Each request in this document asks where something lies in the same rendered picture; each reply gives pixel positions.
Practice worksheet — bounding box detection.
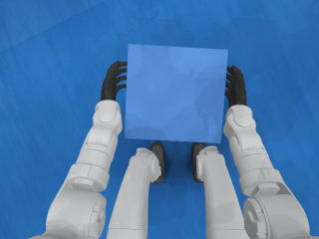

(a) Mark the left robot hand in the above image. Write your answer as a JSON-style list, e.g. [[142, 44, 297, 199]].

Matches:
[[100, 61, 128, 102]]

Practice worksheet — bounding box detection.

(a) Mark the right robot upper arm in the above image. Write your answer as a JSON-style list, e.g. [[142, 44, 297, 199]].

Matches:
[[243, 194, 319, 239]]

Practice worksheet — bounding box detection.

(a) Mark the left robot shin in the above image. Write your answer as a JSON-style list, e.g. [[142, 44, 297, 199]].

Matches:
[[129, 147, 161, 179]]

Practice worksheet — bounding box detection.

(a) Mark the robot right foot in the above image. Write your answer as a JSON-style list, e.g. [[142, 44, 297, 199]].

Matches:
[[191, 142, 206, 183]]

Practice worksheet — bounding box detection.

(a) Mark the carton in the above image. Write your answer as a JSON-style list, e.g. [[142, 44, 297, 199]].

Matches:
[[125, 44, 228, 143]]

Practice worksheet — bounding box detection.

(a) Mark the right robot hand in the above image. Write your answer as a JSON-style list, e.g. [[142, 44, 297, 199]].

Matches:
[[224, 65, 247, 108]]

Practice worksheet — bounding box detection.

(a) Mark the left robot forearm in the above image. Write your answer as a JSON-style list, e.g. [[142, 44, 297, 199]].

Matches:
[[46, 100, 123, 230]]

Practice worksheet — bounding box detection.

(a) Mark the left robot upper arm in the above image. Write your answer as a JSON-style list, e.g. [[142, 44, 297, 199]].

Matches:
[[29, 188, 107, 239]]

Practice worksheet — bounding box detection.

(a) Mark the right robot forearm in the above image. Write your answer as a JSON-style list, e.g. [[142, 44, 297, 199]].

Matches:
[[223, 105, 310, 232]]

